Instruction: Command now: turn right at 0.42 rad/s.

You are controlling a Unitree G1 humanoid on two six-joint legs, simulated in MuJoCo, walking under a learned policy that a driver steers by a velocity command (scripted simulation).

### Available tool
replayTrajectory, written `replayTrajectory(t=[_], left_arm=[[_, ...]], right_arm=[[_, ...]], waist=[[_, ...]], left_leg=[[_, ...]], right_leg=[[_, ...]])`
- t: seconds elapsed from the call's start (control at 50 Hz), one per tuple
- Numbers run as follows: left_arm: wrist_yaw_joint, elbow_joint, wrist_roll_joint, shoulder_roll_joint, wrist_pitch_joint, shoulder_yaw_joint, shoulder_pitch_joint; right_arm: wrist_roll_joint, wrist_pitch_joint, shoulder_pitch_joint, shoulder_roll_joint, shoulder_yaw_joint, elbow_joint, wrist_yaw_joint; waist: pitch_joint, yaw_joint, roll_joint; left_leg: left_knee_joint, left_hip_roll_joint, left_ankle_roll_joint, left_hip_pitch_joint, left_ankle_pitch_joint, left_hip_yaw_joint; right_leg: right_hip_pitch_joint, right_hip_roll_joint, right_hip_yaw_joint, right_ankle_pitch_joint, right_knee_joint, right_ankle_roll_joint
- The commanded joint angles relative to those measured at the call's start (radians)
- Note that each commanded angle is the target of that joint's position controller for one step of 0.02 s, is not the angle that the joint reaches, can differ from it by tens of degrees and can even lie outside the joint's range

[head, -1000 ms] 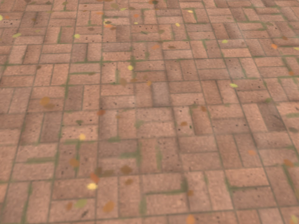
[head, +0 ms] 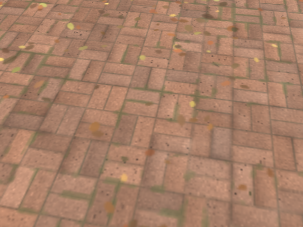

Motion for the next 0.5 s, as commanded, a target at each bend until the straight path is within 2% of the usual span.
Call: replayTrajectory(t=[0.02, 0.06, 0.1, 0.12, 0.14, 0.16, 0.18, 0.2, 0.22, 0.24, 0.26, 0.28, 0.32, 0.36, 0.4, 0.42, 0.46, 0.5], left_arm=[[0.000, -0.066, 0.001, 0.050, 0.012, 0.018, 0.011], [-0.014, -0.078, 0.000, 0.063, 0.014, 0.024, 0.017], [-0.028, -0.070, 0.001, 0.068, 0.013, 0.033, 0.075], [-0.025, -0.068, 0.009, 0.093, 0.011, 0.044, 0.094], [-0.006, -0.090, 0.012, 0.205, 0.005, 0.072, 0.097], [-0.009, -0.125, 0.050, 0.292, -0.016, 0.081, 0.090], [-0.017, -0.133, 0.066, 0.255, -0.043, 0.071, 0.090], [-0.015, -0.134, 0.054, 0.228, -0.061, 0.062, 0.050], [-0.006, -0.139, 0.029, 0.201, -0.065, 0.058, 0.002], [0.003, -0.145, 0.008, 0.167, -0.062, 0.046, -0.030], [0.012, -0.148, 0.005, 0.151, -0.059, 0.039, -0.029], [0.017, -0.152, 0.008, 0.144, -0.056, 0.036, -0.018], [0.026, -0.156, 0.018, 0.104, -0.057, 0.020, -0.018], [0.029, -0.144, 0.027, 0.060, -0.060, 0.000, -0.023], [0.029, -0.123, 0.038, 0.037, -0.060, -0.012, -0.034], [0.028, -0.111, 0.044, 0.035, -0.060, -0.015, -0.039], [0.025, -0.091, 0.053, 0.064, -0.057, -0.010, -0.042], [0.024, -0.077, 0.048, 0.100, -0.052, 0.001, -0.050]], right_arm=[[0.004, -0.016, -0.075, -0.172, -0.059, -0.051, -0.002], [0.012, -0.012, -0.072, -0.176, -0.063, -0.035, 0.001], [0.034, -0.004, -0.077, -0.178, -0.064, -0.015, -0.001], [0.037, -0.002, -0.024, -0.153, -0.060, 0.012, 0.000], [0.003, 0.002, 0.026, -0.106, -0.048, 0.016, 0.005], [-0.009, 0.000, -0.082, -0.098, -0.039, -0.049, -0.005], [0.003, 0.000, -0.117, -0.143, -0.052, -0.046, -0.013], [0.017, 0.001, -0.104, -0.153, -0.058, -0.035, -0.016], [0.013, 0.002, -0.072, -0.161, -0.066, -0.006, -0.025], [0.006, 0.003, -0.058, -0.175, -0.072, 0.008, -0.031], [0.006, 0.001, -0.044, -0.169, -0.074, 0.017, -0.029], [0.010, -0.003, -0.027, -0.159, -0.073, 0.023, -0.025], [0.021, -0.004, 0.017, -0.143, -0.068, 0.055, -0.020], [0.021, -0.002, 0.023, -0.118, -0.058, 0.073, -0.016], [0.019, -0.001, 0.019, -0.099, -0.047, 0.089, -0.009], [0.019, -0.002, 0.015, -0.095, -0.042, 0.095, -0.004], [0.025, -0.006, 0.003, -0.112, -0.040, 0.099, 0.004], [0.033, -0.010, -0.002, -0.143, -0.045, 0.096, 0.006]], waist=[[-0.111, -0.001, 0.128], [-0.136, -0.001, 0.142], [-0.152, 0.031, 0.134], [-0.134, 0.027, 0.070], [-0.102, -0.007, -0.198], [-0.100, 0.028, -0.328], [-0.139, 0.059, -0.173], [-0.109, 0.025, -0.136], [-0.092, -0.002, -0.085], [-0.085, -0.014, -0.088], [-0.098, -0.021, -0.105], [-0.116, -0.024, -0.106], [-0.151, -0.027, -0.088], [-0.150, -0.024, -0.086], [-0.128, -0.017, -0.106], [-0.112, -0.009, -0.115], [-0.069, 0.011, -0.124], [-0.033, 0.021, -0.120]], left_leg=[[-0.162, 0.286, 0.203, 0.085, 0.479, -0.177], [-0.128, 0.279, 0.183, 0.101, 0.448, -0.139], [-0.045, 0.262, 0.128, 0.073, 0.350, -0.086], [0.056, 0.217, 0.061, 0.010, 0.192, -0.034], [0.313, 0.103, -0.047, -0.202, -0.133, 0.066], [0.553, -0.046, -0.094, -0.385, -0.463, -0.047], [0.668, -0.029, -0.080, -0.400, -0.449, -0.166], [0.679, -0.012, -0.061, -0.410, -0.354, -0.192], [0.652, 0.005, -0.059, -0.419, -0.261, -0.199], [0.628, 0.012, -0.064, -0.418, -0.200, -0.208], [0.641, 0.001, -0.072, -0.379, -0.153, -0.205], [0.647, -0.012, -0.079, -0.365, -0.118, -0.206], [0.621, -0.009, -0.093, -0.341, -0.064, -0.196], [0.523, 0.014, -0.108, -0.292, -0.028, -0.196], [0.383, 0.040, -0.119, -0.213, -0.004, -0.193], [0.317, 0.048, -0.122, -0.167, -0.003, -0.189], [0.228, 0.050, -0.119, -0.107, -0.032, -0.171], [0.195, 0.044, -0.111, -0.114, -0.081, -0.158]], right_leg=[[-0.003, -0.042, 0.008, 0.051, -0.016, 0.003], [0.057, -0.024, -0.026, 0.134, -0.129, -0.012], [0.173, 0.017, -0.078, 0.294, -0.327, -0.052], [0.242, 0.034, -0.040, 0.389, -0.434, -0.088], [0.347, -0.151, 0.252, 0.701, -0.550, -0.173], [0.306, -0.366, 0.583, 0.863, -0.603, -0.392], [0.302, -0.350, 0.554, 0.759, -0.622, -0.422], [0.293, -0.293, 0.469, 0.674, -0.615, -0.368], [0.297, -0.239, 0.410, 0.594, -0.603, -0.308], [0.298, -0.217, 0.383, 0.596, -0.599, -0.276], [0.284, -0.192, 0.361, 0.630, -0.600, -0.264], [0.297, -0.178, 0.349, 0.653, -0.600, -0.262], [0.341, -0.171, 0.292, 0.702, -0.597, -0.261], [0.343, -0.156, 0.245, 0.685, -0.605, -0.254], [0.314, -0.135, 0.208, 0.605, -0.624, -0.239], [0.289, -0.130, 0.198, 0.557, -0.639, -0.234], [0.247, -0.139, 0.203, 0.477, -0.663, -0.237], [0.251, -0.161, 0.228, 0.450, -0.663, -0.252]])
Velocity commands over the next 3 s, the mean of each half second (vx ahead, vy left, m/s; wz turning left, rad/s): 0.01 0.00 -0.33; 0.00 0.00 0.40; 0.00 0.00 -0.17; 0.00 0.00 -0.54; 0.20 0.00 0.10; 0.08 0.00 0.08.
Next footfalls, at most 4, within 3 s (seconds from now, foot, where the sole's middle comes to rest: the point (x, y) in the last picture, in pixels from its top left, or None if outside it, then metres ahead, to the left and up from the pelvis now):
0.12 right None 0.03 -0.13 -0.77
0.78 left None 0.03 0.08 -0.77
1.24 right None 0.08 -0.16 -0.77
1.56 left None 0.06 0.10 -0.77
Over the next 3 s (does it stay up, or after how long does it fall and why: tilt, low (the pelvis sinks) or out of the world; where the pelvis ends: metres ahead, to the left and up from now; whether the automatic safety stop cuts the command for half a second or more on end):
stays up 0.22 -0.04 0.00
